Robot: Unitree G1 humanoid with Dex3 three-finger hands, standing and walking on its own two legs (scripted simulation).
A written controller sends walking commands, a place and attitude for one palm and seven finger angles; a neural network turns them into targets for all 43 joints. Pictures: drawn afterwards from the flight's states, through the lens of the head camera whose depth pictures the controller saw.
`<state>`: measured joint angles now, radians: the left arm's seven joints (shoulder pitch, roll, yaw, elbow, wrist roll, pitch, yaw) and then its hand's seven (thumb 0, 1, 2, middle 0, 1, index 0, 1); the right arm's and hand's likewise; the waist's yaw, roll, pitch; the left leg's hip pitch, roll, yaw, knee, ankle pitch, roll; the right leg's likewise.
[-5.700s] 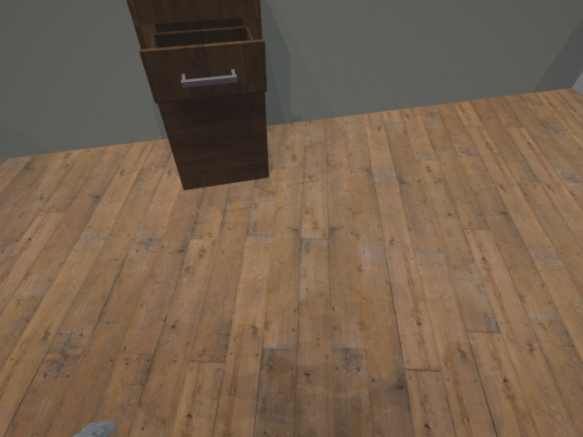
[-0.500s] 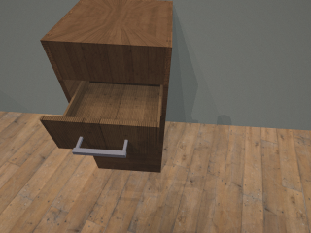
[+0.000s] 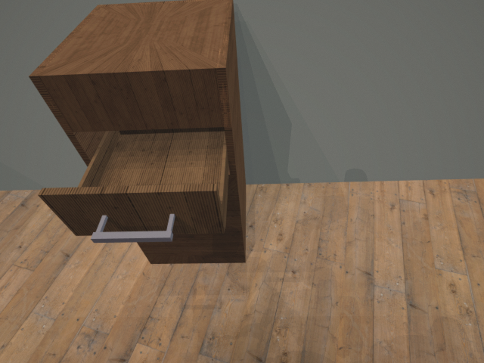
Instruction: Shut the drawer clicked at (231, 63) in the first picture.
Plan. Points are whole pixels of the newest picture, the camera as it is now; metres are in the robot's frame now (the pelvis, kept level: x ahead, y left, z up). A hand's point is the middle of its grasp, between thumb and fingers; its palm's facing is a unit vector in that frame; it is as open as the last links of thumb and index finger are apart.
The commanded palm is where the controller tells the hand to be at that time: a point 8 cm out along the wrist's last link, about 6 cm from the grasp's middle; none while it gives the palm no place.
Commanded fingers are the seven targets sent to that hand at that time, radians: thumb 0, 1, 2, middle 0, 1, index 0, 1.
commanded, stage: come to a stop and stand still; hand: left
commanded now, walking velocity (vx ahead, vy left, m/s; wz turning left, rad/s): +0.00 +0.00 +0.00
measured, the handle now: (134, 228) +0.40 +0.28 -0.08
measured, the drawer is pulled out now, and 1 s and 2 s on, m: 0.21 0.21 0.21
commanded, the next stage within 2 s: look again from close up in 1.20 s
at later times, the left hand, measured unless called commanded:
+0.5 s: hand out of the picture -0.04 +0.17 -0.17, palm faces +0.07 -0.98 -0.18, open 7.4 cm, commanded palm none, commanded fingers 0.00 0.90 0.90 -0.20 -0.30 -0.20 -0.30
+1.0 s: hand out of the picture -0.04 +0.19 -0.17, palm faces +0.05 -0.98 -0.17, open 7.4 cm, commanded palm none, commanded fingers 0.00 0.90 0.90 -0.20 -0.30 -0.20 -0.30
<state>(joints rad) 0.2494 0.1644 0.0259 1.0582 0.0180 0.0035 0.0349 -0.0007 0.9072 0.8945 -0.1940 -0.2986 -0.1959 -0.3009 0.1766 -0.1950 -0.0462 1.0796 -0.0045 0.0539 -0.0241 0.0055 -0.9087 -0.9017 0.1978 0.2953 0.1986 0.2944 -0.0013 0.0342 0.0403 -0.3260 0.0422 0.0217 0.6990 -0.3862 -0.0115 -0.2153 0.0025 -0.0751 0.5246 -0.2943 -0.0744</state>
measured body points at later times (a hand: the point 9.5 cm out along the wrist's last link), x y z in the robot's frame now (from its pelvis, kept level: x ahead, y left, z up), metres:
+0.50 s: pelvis -0.03 +0.00 +0.01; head -0.03 +0.00 +0.46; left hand -0.04 +0.22 -0.16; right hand -0.08 -0.21 -0.16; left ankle -0.03 +0.15 -0.74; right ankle +0.00 -0.07 -0.74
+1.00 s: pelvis -0.02 +0.03 +0.01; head -0.02 +0.03 +0.46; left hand -0.04 +0.24 -0.16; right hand -0.04 -0.17 -0.16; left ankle -0.03 +0.15 -0.74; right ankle +0.00 -0.07 -0.74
